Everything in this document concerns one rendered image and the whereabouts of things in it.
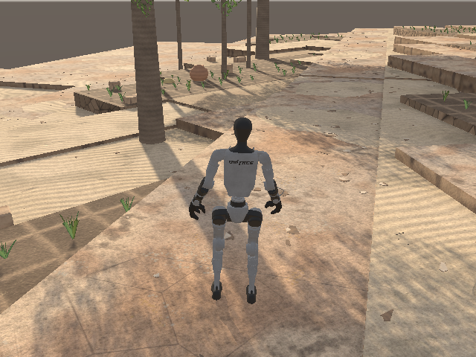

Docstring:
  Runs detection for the right robot forearm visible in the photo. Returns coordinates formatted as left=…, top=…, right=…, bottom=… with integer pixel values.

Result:
left=268, top=180, right=280, bottom=204

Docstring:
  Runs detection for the left robot forearm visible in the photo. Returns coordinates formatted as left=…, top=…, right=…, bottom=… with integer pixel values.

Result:
left=192, top=177, right=209, bottom=206

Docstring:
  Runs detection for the left robot shin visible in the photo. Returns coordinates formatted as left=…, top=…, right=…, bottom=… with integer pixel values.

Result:
left=212, top=238, right=223, bottom=290

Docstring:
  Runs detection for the robot right upper arm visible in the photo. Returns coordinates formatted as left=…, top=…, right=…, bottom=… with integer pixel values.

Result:
left=257, top=150, right=275, bottom=191

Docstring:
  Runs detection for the right robot hand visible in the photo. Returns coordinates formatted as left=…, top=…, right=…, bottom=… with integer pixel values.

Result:
left=265, top=201, right=282, bottom=214

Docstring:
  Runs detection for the left robot hand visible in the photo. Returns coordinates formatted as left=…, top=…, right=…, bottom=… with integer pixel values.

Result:
left=189, top=202, right=205, bottom=220

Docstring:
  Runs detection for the robot left upper arm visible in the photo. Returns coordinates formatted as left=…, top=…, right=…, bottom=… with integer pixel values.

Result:
left=202, top=149, right=226, bottom=189

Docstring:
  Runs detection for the humanoid robot torso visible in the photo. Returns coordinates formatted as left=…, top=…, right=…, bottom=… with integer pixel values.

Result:
left=223, top=146, right=258, bottom=223

